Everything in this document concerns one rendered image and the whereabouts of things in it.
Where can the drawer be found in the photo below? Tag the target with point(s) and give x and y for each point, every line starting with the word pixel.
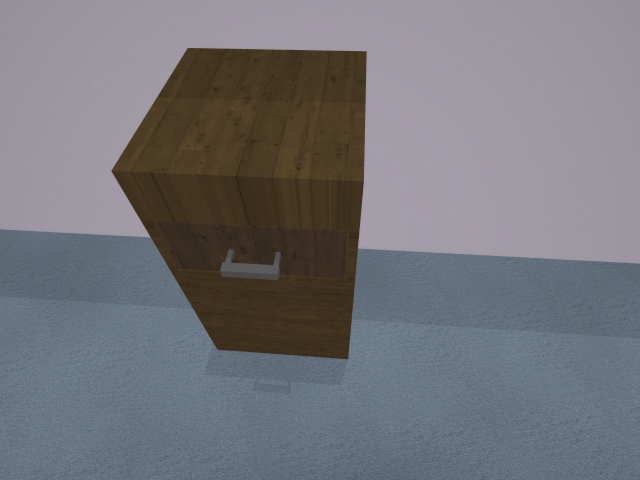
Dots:
pixel 304 251

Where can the cabinet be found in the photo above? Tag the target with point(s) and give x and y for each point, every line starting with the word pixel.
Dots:
pixel 266 138

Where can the handle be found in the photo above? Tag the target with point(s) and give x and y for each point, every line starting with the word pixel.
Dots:
pixel 254 271

